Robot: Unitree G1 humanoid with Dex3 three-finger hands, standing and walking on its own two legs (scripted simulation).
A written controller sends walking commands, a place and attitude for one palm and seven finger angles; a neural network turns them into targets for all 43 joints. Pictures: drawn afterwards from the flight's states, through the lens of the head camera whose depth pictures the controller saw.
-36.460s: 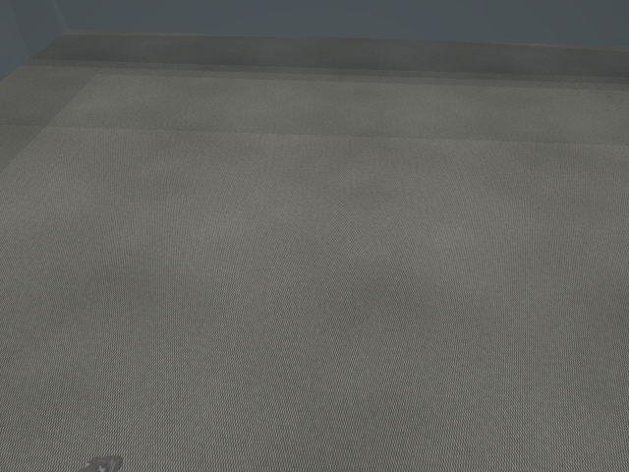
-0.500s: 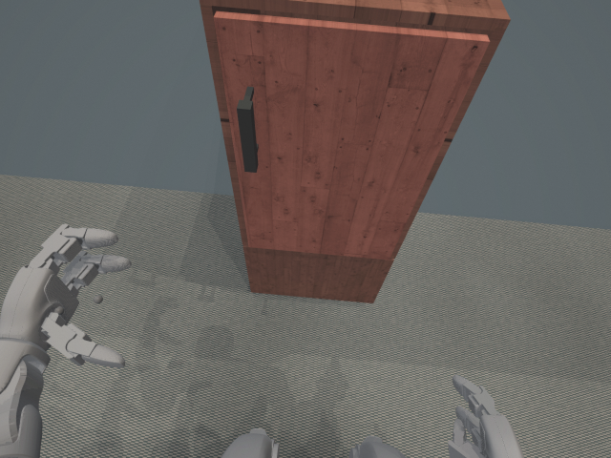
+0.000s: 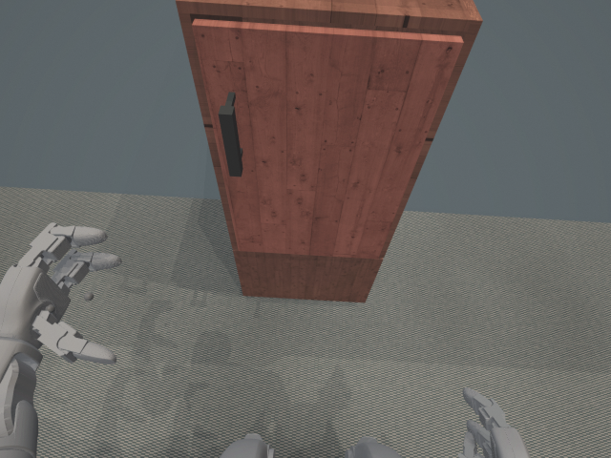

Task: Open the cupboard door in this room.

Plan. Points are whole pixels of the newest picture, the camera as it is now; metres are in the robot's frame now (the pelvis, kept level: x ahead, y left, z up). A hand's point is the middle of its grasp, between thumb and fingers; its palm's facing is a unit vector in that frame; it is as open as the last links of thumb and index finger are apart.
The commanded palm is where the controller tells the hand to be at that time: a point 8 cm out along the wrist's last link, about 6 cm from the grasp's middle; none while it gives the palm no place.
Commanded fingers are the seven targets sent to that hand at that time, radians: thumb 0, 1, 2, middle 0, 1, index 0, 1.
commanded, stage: raise the hand with hooked fingers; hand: left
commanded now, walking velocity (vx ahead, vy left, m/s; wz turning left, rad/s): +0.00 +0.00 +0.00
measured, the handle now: (233, 135) +0.60 +0.16 +0.04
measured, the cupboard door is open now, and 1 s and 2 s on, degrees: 0 0 0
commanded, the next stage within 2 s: move the hooked fingers beside the handle in 0.08 s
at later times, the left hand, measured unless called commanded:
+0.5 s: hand (120, 263) +0.33 +0.26 +0.05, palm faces -0.02 -1.00 -0.02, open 14.0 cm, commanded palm +0.32 +0.30 +0.05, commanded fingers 0.00 -0.50 0.30 -0.30 -1.20 -0.30 -1.20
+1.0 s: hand (153, 212) +0.42 +0.24 +0.05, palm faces +0.00 -1.00 -0.02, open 14.0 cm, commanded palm +0.40 +0.29 +0.05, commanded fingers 0.00 -0.50 0.30 -0.30 -1.20 -0.30 -1.20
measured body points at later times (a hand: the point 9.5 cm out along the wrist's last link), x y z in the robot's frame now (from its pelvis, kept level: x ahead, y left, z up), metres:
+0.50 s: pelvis +0.00 +0.00 +0.00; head +0.07 +0.01 +0.44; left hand +0.33 +0.31 +0.06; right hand +0.14 -0.25 -0.09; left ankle +0.00 +0.09 -0.68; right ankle +0.03 -0.11 -0.68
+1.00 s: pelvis +0.00 +0.00 -0.01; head +0.10 +0.01 +0.43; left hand +0.41 +0.29 +0.06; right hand +0.07 -0.27 -0.11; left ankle +0.00 +0.09 -0.68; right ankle +0.03 -0.11 -0.68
